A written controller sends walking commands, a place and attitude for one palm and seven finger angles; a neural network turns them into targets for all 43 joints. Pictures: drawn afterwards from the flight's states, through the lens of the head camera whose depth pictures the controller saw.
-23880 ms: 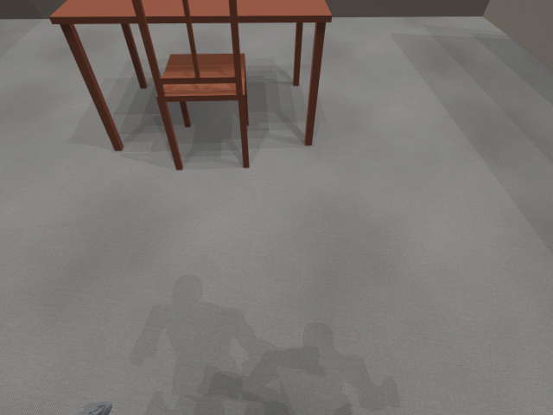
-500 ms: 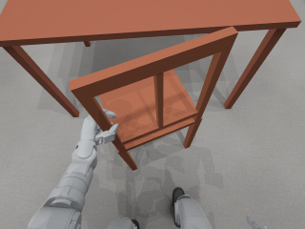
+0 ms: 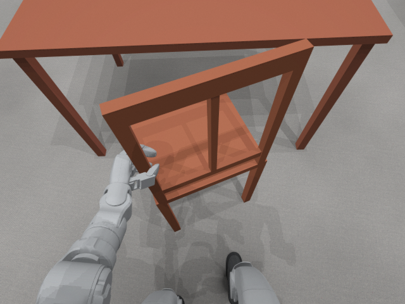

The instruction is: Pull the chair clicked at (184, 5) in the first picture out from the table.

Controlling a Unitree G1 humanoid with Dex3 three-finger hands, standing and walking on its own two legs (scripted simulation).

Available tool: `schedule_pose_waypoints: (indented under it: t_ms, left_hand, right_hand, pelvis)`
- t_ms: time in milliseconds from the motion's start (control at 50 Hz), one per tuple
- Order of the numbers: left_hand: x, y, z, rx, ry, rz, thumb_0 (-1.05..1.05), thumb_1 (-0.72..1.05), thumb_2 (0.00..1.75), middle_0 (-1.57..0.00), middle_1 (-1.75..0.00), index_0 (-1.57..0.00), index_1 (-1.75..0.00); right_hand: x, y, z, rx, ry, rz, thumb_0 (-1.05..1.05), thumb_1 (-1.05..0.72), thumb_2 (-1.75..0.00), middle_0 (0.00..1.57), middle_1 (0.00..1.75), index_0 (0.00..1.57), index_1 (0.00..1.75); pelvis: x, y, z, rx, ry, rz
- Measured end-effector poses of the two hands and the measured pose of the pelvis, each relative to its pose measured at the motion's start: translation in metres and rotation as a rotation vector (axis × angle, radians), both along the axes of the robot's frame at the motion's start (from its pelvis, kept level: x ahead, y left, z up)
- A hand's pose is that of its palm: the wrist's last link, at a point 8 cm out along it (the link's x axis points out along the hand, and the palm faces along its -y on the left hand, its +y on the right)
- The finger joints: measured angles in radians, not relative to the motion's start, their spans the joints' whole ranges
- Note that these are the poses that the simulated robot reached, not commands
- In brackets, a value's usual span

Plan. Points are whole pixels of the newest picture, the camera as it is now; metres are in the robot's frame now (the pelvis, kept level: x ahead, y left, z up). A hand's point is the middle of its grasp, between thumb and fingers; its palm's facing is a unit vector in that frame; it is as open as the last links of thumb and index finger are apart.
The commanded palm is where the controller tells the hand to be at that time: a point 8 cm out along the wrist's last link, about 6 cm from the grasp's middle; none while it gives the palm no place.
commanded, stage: step backward, pulling the chair out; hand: left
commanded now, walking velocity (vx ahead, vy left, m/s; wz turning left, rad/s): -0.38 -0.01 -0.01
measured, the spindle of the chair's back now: (212, 139) +0.47 -0.03 -0.06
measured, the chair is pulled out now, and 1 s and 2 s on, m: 0.18 0.34 0.56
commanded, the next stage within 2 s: stop walking, hand still on the chair in 1.56 s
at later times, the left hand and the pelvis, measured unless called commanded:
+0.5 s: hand (147, 203) +0.31 +0.12 -0.05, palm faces -0.04 -0.98 -0.20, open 5.8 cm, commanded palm +0.31 +0.17 -0.05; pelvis -0.05 +0.00 +0.01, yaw +0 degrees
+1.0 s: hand (141, 252) +0.21 +0.12 -0.05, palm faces -0.03 -0.97 -0.23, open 5.8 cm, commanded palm +0.21 +0.17 -0.05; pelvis -0.15 +0.00 +0.01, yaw -2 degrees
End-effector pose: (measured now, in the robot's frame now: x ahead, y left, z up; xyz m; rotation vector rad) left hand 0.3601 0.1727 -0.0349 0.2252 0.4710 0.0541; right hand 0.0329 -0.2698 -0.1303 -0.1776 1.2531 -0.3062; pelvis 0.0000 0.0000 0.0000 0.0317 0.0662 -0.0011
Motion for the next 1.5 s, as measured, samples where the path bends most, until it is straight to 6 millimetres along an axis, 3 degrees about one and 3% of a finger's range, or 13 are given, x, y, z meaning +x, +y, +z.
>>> schedule_pose_waypoints:
  t_ms: [80,160,320,440,540,640,760,880,1040,1180,1340,1420,1500]
  left_hand:
    - [-0.01,-0.001,0.001,-0.006,0.01,-0.011,0.0,0.57,0.67,-0.24,-1.22,-0.5,-1.44]
    - [-0.016,-0.002,0.001,-0.009,0.016,0.002,0.01,0.57,0.67,-0.23,-1.21,-0.5,-1.44]
    - [-0.024,-0.003,0.002,-0.024,0.027,0.008,0.02,0.58,0.67,-0.21,-1.21,-0.5,-1.44]
    - [-0.052,-0.003,0.002,-0.024,0.023,-0.048,-0.01,0.59,0.66,-0.18,-1.22,-0.49,-1.44]
    - [-0.073,-0.002,0.002,-0.016,0.024,-0.032,-0.01,0.58,0.67,-0.19,-1.21,-0.5,-1.44]
    - [-0.085,-0.003,0.003,-0.007,0.035,0.003,-0.01,0.57,0.69,-0.21,-1.19,-0.5,-1.44]
    - [-0.103,-0.004,0.003,-0.009,0.033,-0.009,-0.02,0.58,0.67,-0.2,-1.19,-0.5,-1.44]
    - [-0.134,-0.001,0.002,-0.001,0.021,-0.055,-0.03,0.59,0.65,-0.19,-1.2,-0.5,-1.44]
    - [-0.172,0.0,0.003,0.007,0.03,-0.004,-0.03,0.57,0.68,-0.2,-1.18,-0.5,-1.44]
    - [-0.201,0.001,0.004,-0.006,0.046,0.005,-0.03,0.58,0.67,-0.18,-1.18,-0.5,-1.44]
    - [-0.242,0.011,0.004,-0.013,0.05,-0.04,-0.02,0.59,0.67,-0.15,-1.19,-0.48,-1.43]
    - [-0.261,0.015,0.005,-0.018,0.065,-0.008,-0.01,0.59,0.69,-0.15,-1.17,-0.48,-1.44]
    - [-0.274,0.017,0.006,0.01,0.063,0.007,-0.02,0.56,0.71,-0.18,-1.15,-0.49,-1.44]
  right_hand:
    - [-0.001,-0.002,0.01,-0.018,-0.021,-0.001,0.01,-0.91,-0.9,0.2,0.3,0.2,0.3]
    - [0.0,-0.002,0.006,0.013,0.005,0.013,0.0,-0.91,-0.9,0.2,0.3,0.2,0.3]
    - [0.004,-0.002,0.005,-0.008,-0.019,0.052,0.0,-0.91,-0.9,0.2,0.3,0.2,0.3]
    - [-0.001,0.01,0.016,-0.019,-0.069,0.051,0.0,-0.91,-0.9,0.2,0.3,0.2,0.3]
    - [-0.013,0.025,0.007,0.06,-0.055,0.071,0.0,-0.91,-0.9,0.2,0.3,0.2,0.3]
    - [-0.036,0.025,0.001,0.085,-0.048,0.04,0.0,-0.91,-0.9,0.21,0.3,0.2,0.3]
    - [-0.07,0.009,0.004,0.011,-0.047,0.03,0.0,-0.91,-0.9,0.21,0.3,0.2,0.3]
    - [-0.109,0.005,0.015,-0.026,-0.031,0.011,0.0,-0.91,-0.9,0.2,0.3,0.2,0.3]
    - [-0.152,0.008,0.005,0.04,-0.006,-0.018,0.0,-0.91,-0.9,0.2,0.3,0.2,0.3]
    - [-0.182,0.004,0.009,0.002,-0.037,0.0,0.01,-0.91,-0.9,0.2,0.3,0.2,0.3]
    - [-0.224,0.02,0.018,-0.014,-0.041,0.005,0.0,-0.91,-0.9,0.2,0.3,0.2,0.3]
    - [-0.244,0.033,0.014,0.055,0.001,0.022,0.0,-0.91,-0.9,0.2,0.3,0.2,0.3]
    - [-0.257,0.031,0.001,0.097,0.01,0.027,0.0,-0.91,-0.9,0.21,0.3,0.2,0.3]
  pelvis:
    - [-0.001,0.001,0.006,0.0,0.004,-0.014]
    - [0.0,-0.007,0.007,-0.018,-0.003,-0.011]
    - [-0.03,-0.001,0.006,-0.035,0.007,0.043]
    - [-0.047,0.009,0.011,0.0,-0.007,0.005]
    - [-0.054,0.0,0.012,-0.015,-0.018,-0.019]
    - [-0.075,-0.007,0.014,-0.036,-0.023,-0.013]
    - [-0.104,0.004,0.01,-0.035,0.003,0.007]
    - [-0.128,0.009,0.012,-0.001,-0.02,-0.025]
    - [-0.157,-0.006,0.011,-0.023,-0.047,-0.033]
    - [-0.192,0.005,0.01,-0.006,-0.013,-0.013]
    - [-0.229,0.018,0.015,-0.019,-0.027,-0.035]
    - [-0.24,0.009,0.018,-0.041,-0.051,-0.043]
    - [-0.253,-0.005,0.012,-0.044,-0.059,-0.062]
